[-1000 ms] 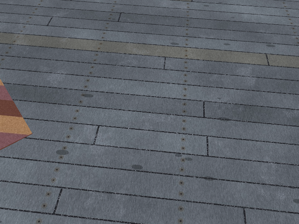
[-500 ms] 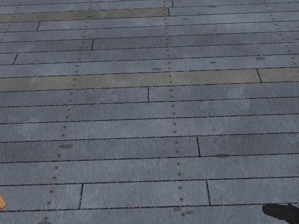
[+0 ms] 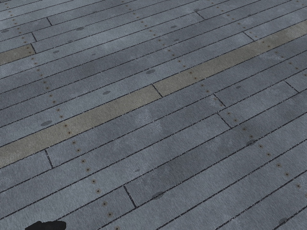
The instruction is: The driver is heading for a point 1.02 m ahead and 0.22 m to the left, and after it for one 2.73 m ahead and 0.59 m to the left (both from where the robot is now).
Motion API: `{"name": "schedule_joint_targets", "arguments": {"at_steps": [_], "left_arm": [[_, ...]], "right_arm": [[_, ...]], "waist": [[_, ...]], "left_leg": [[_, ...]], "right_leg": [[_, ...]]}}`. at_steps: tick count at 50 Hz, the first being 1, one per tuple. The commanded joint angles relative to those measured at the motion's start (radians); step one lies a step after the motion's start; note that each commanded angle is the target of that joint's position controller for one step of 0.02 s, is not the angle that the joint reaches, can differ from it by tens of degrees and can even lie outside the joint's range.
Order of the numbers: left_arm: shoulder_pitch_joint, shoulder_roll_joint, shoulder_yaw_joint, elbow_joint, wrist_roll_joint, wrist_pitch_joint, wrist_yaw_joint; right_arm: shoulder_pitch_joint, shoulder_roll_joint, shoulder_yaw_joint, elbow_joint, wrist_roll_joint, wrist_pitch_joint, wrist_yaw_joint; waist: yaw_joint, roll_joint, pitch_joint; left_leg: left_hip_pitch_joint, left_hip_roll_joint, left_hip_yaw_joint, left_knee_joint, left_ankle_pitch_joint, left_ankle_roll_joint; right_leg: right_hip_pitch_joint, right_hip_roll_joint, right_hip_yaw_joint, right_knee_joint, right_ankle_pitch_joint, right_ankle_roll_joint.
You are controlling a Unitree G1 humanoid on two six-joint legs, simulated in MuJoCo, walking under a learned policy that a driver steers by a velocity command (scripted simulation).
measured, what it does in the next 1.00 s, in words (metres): walks ahead, turning left: right foot, then left foot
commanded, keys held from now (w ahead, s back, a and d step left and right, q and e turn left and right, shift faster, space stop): w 0.22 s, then w+q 0.78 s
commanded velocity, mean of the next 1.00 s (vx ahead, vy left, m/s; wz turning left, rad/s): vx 0.50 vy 0.00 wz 0.19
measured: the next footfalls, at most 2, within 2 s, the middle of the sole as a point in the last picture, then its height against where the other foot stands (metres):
right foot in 0.10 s outside the picture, level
left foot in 0.66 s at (126, 211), level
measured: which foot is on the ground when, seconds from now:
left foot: down 0.00-0.12, up 0.14-0.64, down 0.66-1.00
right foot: up 0.00-0.08, down 0.10-0.68, up 0.70-1.00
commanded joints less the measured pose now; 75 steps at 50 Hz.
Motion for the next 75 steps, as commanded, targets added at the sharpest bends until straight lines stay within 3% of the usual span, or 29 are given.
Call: {"name": "schedule_joint_targets", "arguments": {"at_steps": [1,3,5,6,7,8,9,11,13,22,27,32,33,34,35,36,37,38,40,43,48,53,56,57,58,59,60,63,75], "left_arm": [[-0.118,0.042,0.006,-0.117,-0.001,-0.017,-0.019],[-0.070,0.072,0.022,-0.120,0.006,-0.014,-0.019],[0.198,0.153,0.071,-0.048,0.006,-0.009,-0.001],[0.355,0.236,0.094,-0.012,0.009,0.001,0.021],[0.309,0.301,0.092,-0.024,0.004,-0.009,0.021],[0.317,0.213,0.066,-0.030,0.012,-0.018,0.015],[0.277,0.176,0.053,-0.018,0.016,-0.027,0.012],[0.153,0.109,0.030,-0.014,0.016,-0.040,0.009],[0.116,0.099,0.027,-0.012,0.029,-0.056,0.011],[0.166,0.131,0.032,0.084,0.035,-0.084,0.036],[0.234,0.150,0.040,0.138,0.020,-0.060,0.045],[0.193,0.203,0.053,0.131,0.015,-0.018,0.073],[0.186,0.193,0.045,0.124,0.014,-0.017,0.080],[0.268,0.104,0.014,0.080,0.037,-0.036,0.075],[0.282,0.056,-0.013,0.067,0.044,-0.075,0.054],[0.175,0.144,0.010,0.051,0.002,-0.103,0.035],[0.112,0.146,0.006,0.026,-0.014,-0.117,0.029],[0.091,0.134,0.004,0.024,0.005,-0.121,0.034],[0.109,0.145,0.017,0.027,0.035,-0.103,0.041],[0.133,0.110,0.011,0.030,0.041,-0.073,0.049],[-0.056,0.063,-0.011,-0.012,0.036,-0.076,0.044],[-0.117,0.115,0.009,-0.034,0.018,-0.099,0.024],[0.026,0.154,0.036,-0.001,0.019,-0.113,0.028],[0.152,0.198,0.052,0.009,0.037,-0.118,0.037],[0.274,0.288,0.075,0.037,0.055,-0.106,0.041],[0.294,0.234,0.067,0.050,0.029,-0.098,0.033],[0.249,0.161,0.046,0.036,0.022,-0.092,0.036],[0.146,0.096,0.019,0.040,0.037,-0.078,0.043],[0.180,0.180,0.043,0.141,0.020,-0.070,0.050]], "right_arm": [[-0.007,-0.181,-0.042,-0.045,0.016,0.005,-0.005],[-0.003,-0.210,-0.048,-0.039,0.024,0.015,-0.008],[-0.014,-0.203,-0.039,-0.037,0.025,0.023,-0.014],[0.003,-0.135,-0.010,-0.062,-0.011,0.015,-0.013],[0.088,-0.047,0.023,-0.095,-0.010,-0.012,0.001],[-0.003,-0.151,-0.002,-0.093,0.028,-0.038,0.014],[-0.090,-0.158,-0.003,-0.125,0.053,-0.046,0.019],[-0.120,-0.135,-0.004,-0.113,0.010,-0.038,0.003],[-0.032,-0.117,-0.003,-0.086,0.011,-0.011,0.009],[-0.206,-0.047,0.013,-0.128,0.015,0.010,0.021],[-0.320,-0.031,0.023,-0.197,0.014,0.006,0.054],[-0.144,-0.114,-0.021,-0.211,0.011,0.018,0.069],[0.010,-0.169,-0.051,-0.180,0.013,0.021,0.056],[0.122,-0.287,-0.083,-0.170,0.006,0.027,0.037],[0.112,-0.273,-0.070,-0.185,0.015,0.017,0.041],[0.111,-0.195,-0.049,-0.187,0.007,0.016,0.040],[0.060,-0.161,-0.039,-0.190,0.008,0.015,0.036],[-0.007,-0.143,-0.032,-0.203,0.010,0.016,0.034],[-0.075,-0.113,-0.019,-0.234,-0.007,0.017,0.030],[-0.097,-0.137,-0.027,-0.235,-0.001,0.014,0.015],[-0.032,-0.162,-0.036,-0.207,0.014,0.026,-0.006],[0.023,-0.155,-0.038,-0.184,0.020,0.043,-0.014],[-0.012,-0.124,-0.030,-0.199,0.014,0.048,-0.013],[-0.018,-0.069,-0.010,-0.216,0.006,0.044,-0.009],[0.101,-0.005,0.012,-0.243,0.023,0.035,-0.010],[0.120,-0.074,0.006,-0.241,0.031,0.031,-0.012],[0.043,-0.148,-0.015,-0.234,0.030,0.037,-0.012],[-0.067,-0.125,-0.023,-0.265,0.011,0.049,-0.003],[-0.278,-0.025,0.006,-0.325,0.016,0.051,0.043]], "waist": [[0.016,0.098,0.039],[0.068,0.131,-0.013],[0.225,0.109,-0.162],[0.267,-0.035,-0.277],[0.157,-0.231,-0.415],[0.224,-0.086,-0.416],[0.217,-0.069,-0.266],[0.135,0.029,-0.119],[0.082,-0.022,-0.108],[0.140,-0.001,0.012],[0.187,0.010,0.051],[0.054,-0.054,-0.109],[-0.030,-0.022,-0.192],[-0.019,0.180,-0.328],[0.016,0.262,-0.463],[-0.035,0.173,-0.397],[-0.018,0.117,-0.260],[0.029,0.031,-0.164],[0.091,0.061,-0.088],[0.122,0.075,-0.081],[0.047,0.116,-0.058],[0.036,0.146,-0.060],[0.124,0.172,-0.105],[0.184,0.108,-0.219],[0.161,-0.162,-0.365],[0.165,-0.246,-0.351],[0.186,-0.129,-0.215],[0.141,-0.060,-0.044],[0.179,-0.020,0.019]], "left_leg": [[0.024,0.292,-0.079,-0.022,0.531,0.144],[0.048,0.297,-0.053,0.101,0.857,0.133],[-0.071,0.250,-0.001,0.433,0.950,0.091],[-0.354,0.198,0.004,0.754,0.487,0.051],[-0.701,0.001,-0.120,1.091,-0.277,0.001],[-0.789,0.041,-0.285,1.161,-0.257,0.012],[-0.838,0.078,-0.269,1.141,-0.192,0.027],[-0.753,0.153,-0.261,0.972,-0.051,0.028],[-0.647,0.175,-0.272,0.937,0.001,0.009],[-0.708,0.120,-0.262,0.518,0.427,-0.008],[-0.787,0.093,-0.221,0.379,0.369,0.035],[-0.488,-0.042,-0.097,0.356,0.145,0.129],[-0.230,-0.051,-0.139,0.303,0.213,0.171],[0.177,0.199,-0.553,0.310,0.216,0.318],[0.378,0.356,-1.045,0.135,0.107,0.459],[0.355,0.323,-0.942,0.096,0.035,0.393],[0.215,0.287,-0.798,0.086,0.063,0.348],[0.049,0.246,-0.697,0.071,0.154,0.318],[-0.168,0.193,-0.594,0.032,0.382,0.311],[-0.287,0.155,-0.507,-0.005,0.433,0.313],[-0.334,0.081,-0.443,0.017,0.304,0.236],[-0.217,0.132,-0.587,0.115,0.197,0.206],[-0.219,0.099,-0.615,0.255,0.241,0.158],[-0.304,0.045,-0.550,0.473,0.189,0.122],[-0.636,-0.100,-0.397,0.811,-0.127,0.046],[-0.813,-0.049,-0.384,0.992,-0.296,0.028],[-0.862,-0.002,-0.390,1.063,-0.209,0.021],[-0.791,0.085,-0.339,0.993,-0.044,0.013],[-0.726,0.099,-0.216,0.504,0.319,0.013]], "right_leg": [[0.000,0.027,-0.049,-0.069,-0.062,-0.038],[0.132,0.092,-0.094,-0.092,-0.168,-0.082],[0.537,0.160,-0.107,-0.195,-0.083,-0.146],[0.872,-0.033,0.159,-0.164,-0.016,-0.205],[1.099,-0.276,0.726,-0.320,-0.188,-0.396],[1.062,-0.280,0.719,-0.389,-0.237,-0.364],[0.938,-0.238,0.547,-0.392,-0.178,-0.320],[0.671,-0.142,0.337,-0.434,-0.021,-0.246],[0.550,-0.139,0.267,-0.494,0.081,-0.261],[0.537,-0.092,-0.041,-0.602,0.078,-0.173],[0.731,-0.156,-0.087,-0.549,0.160,-0.152],[0.788,-0.151,-0.162,-0.163,0.798,-0.082],[0.652,-0.112,-0.186,0.065,0.710,-0.044],[0.261,-0.001,-0.187,0.453,0.197,0.017],[-0.012,0.178,0.012,0.683,-0.569,0.043],[-0.124,0.106,0.121,0.725,-0.522,0.017],[-0.151,0.062,0.100,0.659,-0.437,-0.002],[-0.114,0.022,0.084,0.554,-0.379,-0.001],[0.019,-0.010,0.076,0.458,-0.329,0.019],[0.062,-0.006,0.045,0.323,-0.261,0.072],[0.139,0.061,0.029,-0.059,0.059,0.098],[0.194,0.095,0.070,-0.214,0.025,0.068],[0.404,0.086,0.053,-0.286,-0.038,0.004],[0.629,-0.042,0.162,-0.266,-0.075,-0.056],[0.990,-0.272,0.558,-0.311,-0.254,-0.215],[1.008,-0.344,0.793,-0.391,-0.487,-0.250],[0.895,-0.302,0.663,-0.413,-0.541,-0.205],[0.608,-0.187,0.332,-0.470,-0.255,-0.148],[0.628,-0.158,-0.096,-0.547,0.079,-0.129]]}}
